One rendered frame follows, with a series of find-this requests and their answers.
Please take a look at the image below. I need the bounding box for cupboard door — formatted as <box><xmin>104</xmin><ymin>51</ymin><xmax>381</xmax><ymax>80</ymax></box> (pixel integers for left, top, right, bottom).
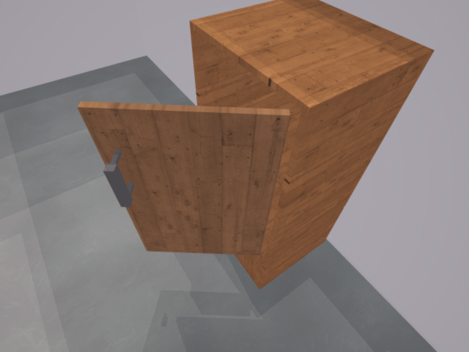
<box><xmin>77</xmin><ymin>101</ymin><xmax>291</xmax><ymax>255</ymax></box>

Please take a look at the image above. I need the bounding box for handle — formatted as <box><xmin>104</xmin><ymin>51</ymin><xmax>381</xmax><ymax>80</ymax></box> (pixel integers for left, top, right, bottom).
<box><xmin>103</xmin><ymin>150</ymin><xmax>134</xmax><ymax>208</ymax></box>

